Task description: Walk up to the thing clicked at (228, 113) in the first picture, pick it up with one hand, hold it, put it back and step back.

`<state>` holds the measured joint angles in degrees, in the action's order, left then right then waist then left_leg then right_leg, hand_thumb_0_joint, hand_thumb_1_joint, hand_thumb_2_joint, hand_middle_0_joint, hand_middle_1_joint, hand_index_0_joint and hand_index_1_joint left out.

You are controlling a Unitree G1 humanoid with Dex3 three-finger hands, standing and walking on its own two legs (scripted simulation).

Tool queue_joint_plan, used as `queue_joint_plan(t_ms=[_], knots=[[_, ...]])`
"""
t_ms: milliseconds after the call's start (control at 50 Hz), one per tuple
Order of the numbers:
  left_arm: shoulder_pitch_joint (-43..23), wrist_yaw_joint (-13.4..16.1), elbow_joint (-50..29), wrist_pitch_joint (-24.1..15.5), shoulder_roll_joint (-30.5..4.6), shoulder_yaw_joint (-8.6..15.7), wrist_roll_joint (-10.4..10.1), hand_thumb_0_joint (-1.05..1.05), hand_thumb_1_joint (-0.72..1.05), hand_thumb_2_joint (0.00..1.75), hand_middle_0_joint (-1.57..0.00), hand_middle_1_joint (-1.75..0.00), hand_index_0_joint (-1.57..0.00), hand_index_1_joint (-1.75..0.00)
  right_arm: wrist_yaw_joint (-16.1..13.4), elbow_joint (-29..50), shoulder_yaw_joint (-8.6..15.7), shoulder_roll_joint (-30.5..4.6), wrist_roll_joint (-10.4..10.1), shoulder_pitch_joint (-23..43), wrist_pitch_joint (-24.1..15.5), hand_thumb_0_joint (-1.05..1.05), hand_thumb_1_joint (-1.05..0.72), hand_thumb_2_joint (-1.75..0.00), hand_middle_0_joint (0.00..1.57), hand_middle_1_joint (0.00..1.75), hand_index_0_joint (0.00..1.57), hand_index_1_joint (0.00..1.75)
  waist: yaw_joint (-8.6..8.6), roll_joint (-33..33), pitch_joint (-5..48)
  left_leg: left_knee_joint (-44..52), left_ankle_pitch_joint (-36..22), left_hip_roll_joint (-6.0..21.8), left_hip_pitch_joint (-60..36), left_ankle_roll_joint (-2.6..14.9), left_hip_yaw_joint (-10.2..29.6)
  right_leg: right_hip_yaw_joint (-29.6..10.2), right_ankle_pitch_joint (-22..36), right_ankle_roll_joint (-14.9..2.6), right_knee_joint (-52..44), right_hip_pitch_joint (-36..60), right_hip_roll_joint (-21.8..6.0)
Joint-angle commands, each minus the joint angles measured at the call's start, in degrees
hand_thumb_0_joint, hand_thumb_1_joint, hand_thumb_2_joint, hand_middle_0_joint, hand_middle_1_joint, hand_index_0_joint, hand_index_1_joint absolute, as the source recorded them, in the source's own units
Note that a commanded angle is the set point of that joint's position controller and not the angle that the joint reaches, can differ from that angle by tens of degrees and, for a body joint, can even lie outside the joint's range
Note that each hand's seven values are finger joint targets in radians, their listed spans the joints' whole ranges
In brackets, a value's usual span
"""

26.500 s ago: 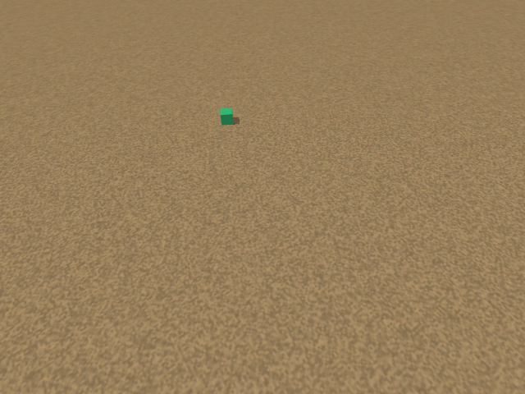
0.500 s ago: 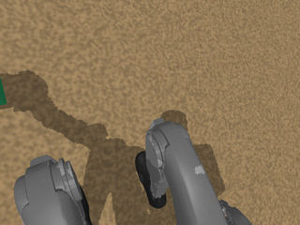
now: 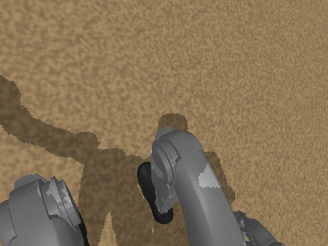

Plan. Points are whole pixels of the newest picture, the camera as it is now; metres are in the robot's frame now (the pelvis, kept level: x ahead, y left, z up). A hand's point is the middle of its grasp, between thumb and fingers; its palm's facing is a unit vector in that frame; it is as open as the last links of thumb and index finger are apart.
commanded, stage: rest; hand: left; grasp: from above
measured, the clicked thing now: out of the picture +0.49 +0.33 -0.26
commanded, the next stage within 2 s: open in 0.54 s
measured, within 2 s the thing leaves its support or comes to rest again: rests again in 2.00 s
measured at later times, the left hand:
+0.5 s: hand out of the picture +0.48 +0.33 -0.23, palm faces -0.47 -0.10 -0.88, open 10.4 cm
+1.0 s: hand out of the picture +0.48 +0.33 -0.23, palm faces -0.47 -0.09 -0.88, open 10.7 cm
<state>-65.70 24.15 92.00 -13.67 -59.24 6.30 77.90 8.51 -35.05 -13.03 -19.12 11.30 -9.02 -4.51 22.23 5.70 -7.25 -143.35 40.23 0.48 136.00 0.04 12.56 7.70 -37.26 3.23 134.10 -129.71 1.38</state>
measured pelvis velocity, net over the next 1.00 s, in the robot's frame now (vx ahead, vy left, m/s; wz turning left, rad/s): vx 0.00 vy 0.00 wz -0.03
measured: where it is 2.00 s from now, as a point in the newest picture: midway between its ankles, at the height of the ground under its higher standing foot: (122, 224)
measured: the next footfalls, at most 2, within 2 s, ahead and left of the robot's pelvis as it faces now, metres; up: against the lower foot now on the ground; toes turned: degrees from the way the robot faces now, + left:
none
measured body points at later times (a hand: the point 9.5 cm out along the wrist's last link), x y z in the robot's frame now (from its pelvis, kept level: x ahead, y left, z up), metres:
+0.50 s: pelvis +0.00 +0.00 +0.00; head +0.28 +0.12 +0.32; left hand +0.50 +0.34 -0.18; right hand +0.03 -0.26 -0.05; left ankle +0.06 +0.13 -0.28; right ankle +0.11 -0.12 -0.28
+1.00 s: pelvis +0.00 +0.00 +0.00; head +0.28 +0.12 +0.32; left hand +0.50 +0.33 -0.18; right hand +0.04 -0.26 -0.05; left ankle +0.06 +0.13 -0.28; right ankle +0.11 -0.12 -0.28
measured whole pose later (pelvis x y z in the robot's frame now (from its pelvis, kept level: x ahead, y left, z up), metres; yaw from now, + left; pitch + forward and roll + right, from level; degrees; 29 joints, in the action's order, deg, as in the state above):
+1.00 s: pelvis +0.00 +0.00 +0.00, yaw -2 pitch +29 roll -15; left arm -66.5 26.3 96.0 -14.5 -63.4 4.3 77.3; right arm 8.5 -33.6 -18.3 -19.4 12.3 -7.8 -6.5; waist 23.7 7.3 -9.2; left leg -144.8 40.2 0.8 135.7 0.3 14.3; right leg 9.1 -36.2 3.6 133.9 -128.9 2.3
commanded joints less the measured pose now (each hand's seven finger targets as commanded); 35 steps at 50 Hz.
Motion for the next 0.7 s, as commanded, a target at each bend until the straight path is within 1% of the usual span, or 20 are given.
queue_joint_plan(t_ms=[0,40,60,80,100,120,160,180,200,220,240,260,300,380,420,440,520,620,660,680], knots=[[-15.7,2.5,-8.5,0.0,-15.1,1.9,-0.6,0.0,0.76,0.75,-1.1,-0.62,-1.11,-0.61,-0.8,-1.4,4.9,-18.0,0.2,-13.3,0.0,0.0,-0.91,-0.9,0.2,0.3,0.2,0.3,2.05,-31.1,39.7,13.7,-15.3,1.2,-32.9,0.38,-5.5,5.9,15.0,-5.11,-11.2,21.0,2.5],[-16.1,2.4,-8.4,0.0,-15.0,1.8,-0.7,0.0,0.75,0.78,-1.12,-0.6,-1.11,-0.61,-0.8,-0.9,4.9,-18.3,0.2,-13.4,0.0,0.0,-0.91,-0.9,0.2,0.3,0.2,0.3,2.48,-30.3,38.8,13.4,-14.8,1.2,-31.6,0.36,-5.4,5.9,14.5,-5.27,-11.3,20.7,2.4],[-16.5,2.4,-8.8,0.0,-12.9,0.2,-0.8,0.0,0.76,0.77,-1.12,-0.61,-1.12,-0.61,-0.8,-0.2,4.7,-18.2,0.2,-12.5,-0.1,0.0,-0.91,-0.9,0.2,0.3,0.2,0.3,2.4,-31.0,39.2,13.8,-15.4,1.1,-32.6,0.11,-5.5,6.1,14.9,-5.36,-11.3,20.6,2.5],[-15.9,2.6,-8.5,0.1,-14.1,1.1,-0.9,0.0,0.76,0.78,-1.12,-0.62,-1.12,-0.62,-0.7,-0.8,4.6,-18.0,0.3,-12.6,0.0,0.0,-0.91,-0.9,0.2,0.3,0.2,0.3,2.4,-31.7,39.6,14.0,-15.7,1.4,-33.4,0.13,-5.2,6.3,15.3,-5.26,-11.1,20.8,2.6],[-16.6,2.4,-9.0,0.1,-12.9,0.0,-0.9,0.0,0.77,0.76,-1.11,-0.62,-1.12,-0.61,-0.7,-0.2,4.5,-18.4,0.3,-12.0,-0.1,0.0,-0.91,-0.9,0.2,0.3,0.2,0.3,2.63,-31.7,39.3,13.7,-16.1,1.4,-34.1,-0.01,-4.8,6.5,15.4,-5.34,-11.0,19.4,2.6],[-15.7,2.5,-8.3,0.2,-14.6,1.4,-1.0,0.0,0.75,0.77,-1.11,-0.62,-1.11,-0.62,-0.7,-1.0,4.5,-18.4,0.3,-12.9,-0.1,0.0,-0.91,-0.9,0.2,0.3,0.2,0.3,2.73,-31.4,38.9,13.5,-16.0,1.4,-33.5,0.17,-4.8,6.4,15.4,-5.23,-10.9,19.9,2.6],[-15.6,2.4,-7.7,0.2,-13.6,0.6,-1.0,0.0,0.77,0.79,-1.12,-0.62,-1.12,-0.62,-0.7,-0.1,4.4,-19.0,0.3,-12.5,-0.2,0.0,-0.91,-0.9,0.2,0.3,0.2,0.3,3.0,-31.2,37.5,13.7,-15.8,1.3,-32.9,-0.08,-4.7,6.7,15.1,-5.36,-10.9,19.2,2.4],[-15.6,2.5,-7.8,0.3,-14.9,1.3,-0.7,0.0,0.77,0.79,-1.12,-0.62,-1.12,-0.62,-0.7,-0.7,4.1,-18.5,0.4,-12.6,-0.2,0.0,-0.91,-0.9,0.2,0.3,0.2,0.3,2.86,-31.6,37.7,13.8,-15.3,1.4,-32.9,0.03,-4.7,6.6,14.9,-5.33,-10.7,19.4,2.6],[-16.5,2.4,-8.3,0.2,-13.5,0.0,-0.6,0.0,0.77,0.8,-1.13,-0.62,-1.13,-0.62,-0.7,0.2,3.9,-18.7,0.5,-12.0,-0.3,0.0,-0.91,-0.9,0.2,0.3,0.2,0.3,3.22,-32.1,36.5,13.6,-15.1,1.3,-32.5,0.0,-4.9,6.7,14.7,-5.4,-11.1,18.9,2.5],[-15.8,2.7,-7.3,0.1,-14.8,1.2,-1.0,0.0,0.76,0.79,-1.12,-0.61,-1.12,-0.62,-0.8,-0.2,4.0,-19.1,0.4,-11.9,-0.2,0.0,-0.91,-0.9,0.2,0.3,0.2,0.3,3.06,-30.9,36.9,13.8,-14.5,1.5,-32.6,-0.03,-4.1,7.0,14.2,-5.4,-10.9,18.5,2.6],[-15.6,2.7,-7.3,0.1,-15.2,1.3,-0.5,0.0,0.75,0.78,-1.11,-0.61,-1.11,-0.62,-0.7,-0.3,3.8,-19.0,0.4,-12.3,-0.3,0.0,-0.91,-0.9,0.2,0.3,0.2,0.3,3.28,-31.3,35.9,13.7,-14.0,1.4,-32.1,0.04,-4.4,6.7,13.9,-5.42,-10.8,18.3,2.6],[-16.3,2.7,-7.7,-0.2,-14.3,0.5,-1.0,0.0,0.73,0.77,-1.09,-0.62,-1.09,-0.62,-0.8,0.4,3.9,-19.4,0.4,-11.6,-0.4,0.0,-0.91,-0.9,0.2,0.3,0.2,0.3,3.41,-31.1,35.9,13.9,-13.7,1.4,-32.3,-0.11,-4.1,6.9,13.5,-5.44,-11.1,18.0,2.5],[-15.9,2.9,-7.9,-0.1,-16.2,1.9,-0.3,0.0,0.73,0.77,-1.09,-0.6,-1.09,-0.61,-0.6,0.2,3.5,-19.1,0.6,-12.5,-0.5,0.0,-0.9,-0.9,0.2,0.3,0.2,0.3,3.39,-32.0,36.3,13.9,-14.9,1.5,-33.4,-0.14,-4.1,6.9,14.3,-5.37,-10.6,18.7,2.6],[-15.1,2.8,-5.3,-0.3,-14.1,0.5,-0.6,0.0,0.73,0.79,-1.09,-0.6,-1.08,-0.61,-0.6,0.5,3.0,-19.4,0.8,-11.7,-0.7,0.0,-0.9,-0.9,0.2,0.3,0.2,0.3,4.51,-29.7,34.1,13.0,-14.0,1.5,-31.1,0.18,-4.1,7.0,13.9,-5.19,-11.0,18.3,2.6],[-16.0,3.0,-6.1,-0.5,-15.7,0.5,-0.8,0.0,0.72,0.78,-1.08,-0.61,-1.08,-0.62,-0.6,0.1,2.6,-18.9,0.8,-12.0,-0.8,0.0,-0.91,-0.9,0.2,0.3,0.2,0.3,4.19,-30.4,36.2,13.4,-13.3,1.7,-31.0,0.46,-4.3,6.9,14.0,-4.78,-11.3,20.8,2.9],[-15.4,3.0,-5.0,-0.4,-16.0,0.6,-1.0,0.0,0.71,0.75,-1.07,-0.61,-1.07,-0.61,-0.7,0.2,2.4,-18.9,0.7,-11.5,-0.9,0.0,-0.91,-0.9,0.2,0.3,0.2,0.3,3.73,-29.1,35.2,13.1,-12.4,1.6,-29.9,0.61,-4.1,6.9,13.4,-4.87,-11.5,19.9,2.9],[-15.0,3.3,-3.5,-0.7,-15.2,-0.8,-1.1,0.0,0.7,0.76,-1.09,-0.58,-1.08,-0.59,-0.8,0.5,2.0,-19.2,0.8,-10.6,-1.0,0.0,-0.91,-0.9,0.2,0.3,0.2,0.3,4.07,-28.7,34.3,13.4,-10.9,1.7,-28.8,0.58,-3.9,7.2,12.2,-4.88,-11.4,19.7,3.1],[-14.7,3.8,-2.4,-0.8,-15.9,-0.9,-1.2,0.0,0.69,0.73,-1.07,-0.57,-1.06,-0.58,-0.8,0.3,0.9,-19.0,0.8,-10.6,-1.2,0.0,-0.9,-0.9,0.2,0.3,0.2,0.3,4.44,-29.0,33.3,13.6,-12.0,1.9,-29.3,0.31,-3.2,7.6,13.0,-4.82,-11.0,19.3,3.1],[-15.3,3.8,-2.9,-0.8,-15.7,-1.0,-1.1,0.0,0.53,0.8,-0.93,-0.61,-0.9,-0.63,-0.8,0.3,0.8,-19.2,0.7,-10.4,-1.4,0.0,-0.9,-0.9,0.2,0.3,0.2,0.3,4.91,-29.2,32.6,13.2,-12.5,2.0,-29.4,0.24,-3.1,7.6,13.5,-4.86,-11.0,18.7,3.0],[-15.8,4.1,-3.7,-0.9,-16.4,-1.0,-1.1,0.0,0.45,0.78,-0.86,-0.61,-0.84,-0.63,-0.8,0.2,0.4,-18.6,0.9,-10.4,-1.3,0.0,-0.9,-0.9,0.2,0.3,0.2,0.3,4.36,-29.5,35.0,13.6,-12.8,2.1,-29.8,0.37,-3.3,7.5,14.2,-4.61,-11.1,21.3,3.2]])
